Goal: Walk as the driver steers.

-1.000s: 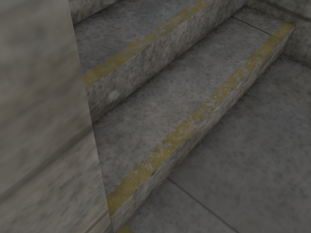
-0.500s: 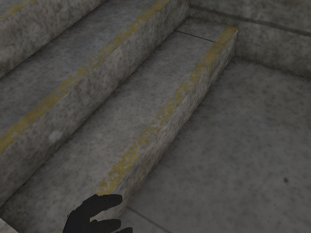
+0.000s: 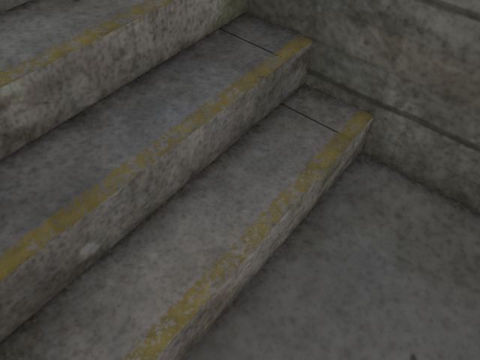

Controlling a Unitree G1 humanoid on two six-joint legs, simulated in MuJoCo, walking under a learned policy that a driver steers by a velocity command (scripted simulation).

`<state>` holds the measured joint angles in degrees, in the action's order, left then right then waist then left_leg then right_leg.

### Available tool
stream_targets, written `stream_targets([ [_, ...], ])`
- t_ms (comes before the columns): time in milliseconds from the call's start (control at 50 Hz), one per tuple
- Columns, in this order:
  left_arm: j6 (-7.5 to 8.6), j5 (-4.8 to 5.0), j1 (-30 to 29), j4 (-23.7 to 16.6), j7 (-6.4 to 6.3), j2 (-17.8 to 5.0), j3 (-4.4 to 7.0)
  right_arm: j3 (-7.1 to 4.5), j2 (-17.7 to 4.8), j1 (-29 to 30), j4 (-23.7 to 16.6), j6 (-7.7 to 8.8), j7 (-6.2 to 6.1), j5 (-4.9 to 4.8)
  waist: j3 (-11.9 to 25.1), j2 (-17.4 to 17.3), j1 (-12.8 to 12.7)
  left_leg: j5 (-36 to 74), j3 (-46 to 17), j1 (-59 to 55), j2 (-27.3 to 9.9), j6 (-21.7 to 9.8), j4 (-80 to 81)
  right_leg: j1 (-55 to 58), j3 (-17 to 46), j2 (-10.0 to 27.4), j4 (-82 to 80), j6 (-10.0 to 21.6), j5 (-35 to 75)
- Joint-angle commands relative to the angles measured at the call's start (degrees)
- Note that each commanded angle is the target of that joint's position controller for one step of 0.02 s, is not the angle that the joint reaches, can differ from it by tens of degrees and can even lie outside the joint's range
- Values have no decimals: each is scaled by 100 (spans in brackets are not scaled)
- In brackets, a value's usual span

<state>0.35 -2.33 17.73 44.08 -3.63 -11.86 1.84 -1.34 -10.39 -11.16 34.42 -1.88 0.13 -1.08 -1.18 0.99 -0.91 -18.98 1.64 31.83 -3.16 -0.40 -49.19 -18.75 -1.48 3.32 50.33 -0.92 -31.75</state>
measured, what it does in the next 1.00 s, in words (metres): walks ahead: right foot, then left foot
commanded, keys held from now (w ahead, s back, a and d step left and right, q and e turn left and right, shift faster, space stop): w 0.82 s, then w+e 0.18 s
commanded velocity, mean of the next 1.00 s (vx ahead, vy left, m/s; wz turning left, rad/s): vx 0.41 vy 0.00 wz -0.03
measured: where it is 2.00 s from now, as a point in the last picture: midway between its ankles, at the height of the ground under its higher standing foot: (299, 171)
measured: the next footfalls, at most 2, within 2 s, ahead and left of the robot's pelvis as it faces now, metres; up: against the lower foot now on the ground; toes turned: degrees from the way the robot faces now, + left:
right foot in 0.32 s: +0.12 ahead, +0.01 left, +0.00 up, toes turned -4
left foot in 0.76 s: +0.35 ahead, +0.16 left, +0.00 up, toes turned -1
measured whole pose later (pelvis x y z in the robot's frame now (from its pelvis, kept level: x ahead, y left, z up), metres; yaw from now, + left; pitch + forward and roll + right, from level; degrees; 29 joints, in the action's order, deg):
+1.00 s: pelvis +0.40 +0.08 +0.05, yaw -4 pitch +3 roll -1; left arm -0.4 -1.5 10.1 42.7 -0.4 -11.2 3.0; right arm -2.7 -10.0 -25.5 50.5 6.0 -1.0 0.5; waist -1.9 4.1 -0.9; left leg -19.9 2.5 4.5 1.5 -3.3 -21.6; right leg -56.2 5.7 -2.7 92.7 4.8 -19.3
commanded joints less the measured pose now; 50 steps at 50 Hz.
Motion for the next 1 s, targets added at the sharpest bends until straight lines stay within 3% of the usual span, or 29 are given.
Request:
stream_targets([
  [20, -68, -128, 261, -199, 270, -286, 146, -199, -485, -2163, 526, 187, -2, 141, 697, -1052, 598, -289, 209, -3425, 135, 35, 841, -1930, 172, -294, 146, 524, -1807],
  [40, -87, 50, 98, -394, 328, -423, 222, -349, -1146, -2703, 499, 200, -53, 376, 337, -2546, 840, -3206, -3127, -2364, -1240, -294, 3127, -2317, -63, -1079, 1665, 263, -1697],
  [60, -20, -86, -103, -543, 349, -479, 294, -259, -976, -2180, 291, 273, -72, 328, -306, -2001, 528, -3830, -4733, -1610, -1557, -304, 4410, -2274, 737, -1063, 2498, 274, -893],
  [100, 47, -91, -64, -477, 463, -626, 341, -261, -906, -894, 56, 319, -174, 311, -224, -1024, -65, -2353, -3639, -1283, -1333, -456, 4132, -1768, 442, -544, 2322, 244, 390],
  [160, -62, -67, 516, -264, 555, -723, 399, -276, -678, -1150, 479, 350, -247, 337, 211, -924, -234, -313, -1378, -1009, -477, -245, 4115, 99, -277, -835, 836, 388, -149],
  [220, -145, -59, 288, -317, 539, -380, 274, -283, -439, -1890, 908, 187, -365, 246, -315, -884, -31, 97, -1022, -1411, -472, -383, 4178, 441, -287, -1016, -966, 637, 130],
  [280, -122, -13, 987, -139, 463, -353, 243, -368, -718, -1452, 910, 26, -435, 160, -373, -798, -436, 101, -799, -783, -324, -314, 3843, 2143, -404, -1031, -3269, 937, 942],
  [300, -88, -38, 1584, 37, 395, -321, 226, -388, -837, -1069, 813, 4, -404, 62, -336, -521, -758, -302, -586, -84, -61, -118, 3331, 3139, -505, -1012, -4109, 1039, 1590],
  [320, -42, -27, 1698, 39, 298, -470, 247, -381, -804, -955, 756, 20, -328, -63, -139, 249, -795, -795, -366, 798, 248, 31, 2016, 4051, 213, -414, -4376, 1183, 1350],
  [340, -30, 27, 1070, -161, 261, -846, 337, -319, -654, -919, 710, 69, -289, -201, -240, 1461, -673, -665, 86, 1600, 498, 15, 451, 3732, 1926, 843, -4359, 1448, -484],
  [380, 75, 203, 635, -280, 179, -744, 312, -337, -794, -909, 620, 153, -160, 62, -658, 798, -151, 170, -779, 1547, 187, -122, -700, 2057, 2694, 1425, -4736, 1695, -1210],
  [420, 195, 193, 650, -243, 114, -724, 273, -389, -934, -1196, 808, 204, -26, 103, -672, 8, 39, 179, -659, 1507, 317, -58, -978, 1903, 2173, 1132, -4782, 1684, -799],
  [480, 367, 51, 722, -127, 221, -506, 151, -397, -904, -674, 821, 168, 230, 141, -702, 258, -144, 419, -140, 1177, 131, -50, -595, 1609, 1530, 729, -4935, 1526, 47],
  [520, 451, 69, 764, -30, 272, -632, 146, -325, -628, -324, 722, 241, 241, 48, -689, 119, -197, 521, 172, 835, 98, -162, -475, 1427, 1155, 568, -4940, 1537, 750],
  [540, 477, 42, 995, 151, 303, -613, 138, -293, -509, -182, 688, 276, 195, 62, -641, 272, -213, 312, 376, 872, 71, -329, -1108, 1451, 1151, 639, -4823, 1668, 1133],
  [580, 602, 141, 1392, 325, 292, -984, 216, -245, -447, 217, 428, 399, 39, 158, -847, -283, -290, 298, 129, 1907, -129, -378, -1407, 2234, 1439, 1041, -4695, 1838, 1746],
  [620, 495, 93, 1617, 525, 227, -1102, 337, -238, -447, 487, 165, 342, -119, 133, -891, 246, -175, -1224, -281, 3473, -170, -464, -3615, 3318, 1491, 1451, -4016, 1915, 3737],
  [680, 607, 283, -94, 305, 270, -707, 152, -238, -760, -727, 429, 410, -183, -210, 1, 71, 860, -1129, 415, -1005, 493, -621, -1170, 1048, -151, 245, -2781, 1238, 9852],
  [700, 617, 321, -183, 423, 270, -970, 246, -357, -1017, -1392, 551, 356, -249, -174, 255, 333, 1119, -740, -355, -2106, 347, -663, -190, 702, 302, 481, -1952, 1059, 9775],
  [720, 548, 277, -1046, 302, 314, -1076, 315, -500, -1214, -2627, 748, 394, -394, -41, 704, 235, 1920, 226, -461, -3075, 186, -717, 1282, 451, 231, 193, -283, 926, 8753],
  [740, 498, 376, -2092, 230, 381, -940, 250, -542, -1349, -3609, 1208, 507, -453, 34, 397, -20, 2465, 1807, -806, -3487, -291, -1018, 3288, -286, 64, -779, 2571, 730, 4655],
  [760, 559, 191, -2183, -251, 305, -39, -33, -450, -1403, -3047, 1342, 638, -362, 95, -236, -764, 1554, 4632, -1224, -3362, -647, -466, 2838, -1664, 861, -1165, 3993, 751, 1163],
  [780, 649, 141, -825, -206, 248, 65, -26, -427, -1621, -2267, 1004, 775, -248, 21, 232, -805, 459, 8175, -2321, -3602, -1376, -437, 2039, -2110, 1558, -1305, 4552, 769, 1292],
  [800, 607, 141, 453, 52, 192, -492, 161, -529, -1544, -1576, 760, 825, -173, -50, 1160, -1024, -53, 7257, -2889, -3791, -1806, -842, 2102, -1941, 1618, -1324, 4526, 608, 1849],
  [840, 384, -44, 417, 83, 171, -794, 302, -436, -1100, -474, 579, 867, -150, -208, 798, -818, -334, 3453, -2636, -2963, -1642, -1143, 2632, -2591, 1189, -1066, 5163, 386, 1813],
  [860, 267, -86, 185, 39, 231, -497, 282, -395, -1001, -625, 723, 882, -161, -132, 446, -340, -256, 2763, -2336, -2864, -1496, -1005, 2819, -3169, 1202, -1010, 5302, 394, 1734],
  [900, 4, 51, -126, -177, 288, 213, 75, -340, -844, -1015, 1107, 913, -173, -21, -261, -494, -230, 3040, -1255, -2237, -1035, -569, 3085, -3787, 1016, -851, 4958, 534, 1489],
  [920, 6, 158, -533, -342, 318, 321, 46, -279, -705, -1123, 1203, 868, -104, 143, -482, -578, -138, 3117, -857, -2065, -855, -648, 3396, -3927, 728, -757, 4804, 552, 1313],
  [1000, -81, 57, -1260, -696, 375, 134, 46, -274, -586, -1871, 1492, 897, -154, 258, -310, -774, 164, 4073, -276, -3039, -652, -681, 3738, -4598, 179, -526, 4147, 598, 994],
])
Over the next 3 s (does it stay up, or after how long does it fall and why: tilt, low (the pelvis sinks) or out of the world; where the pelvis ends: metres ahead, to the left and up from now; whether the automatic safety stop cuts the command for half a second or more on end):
stays up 1.15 -0.06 0.21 its command is cut before an obstacle after 1.6 s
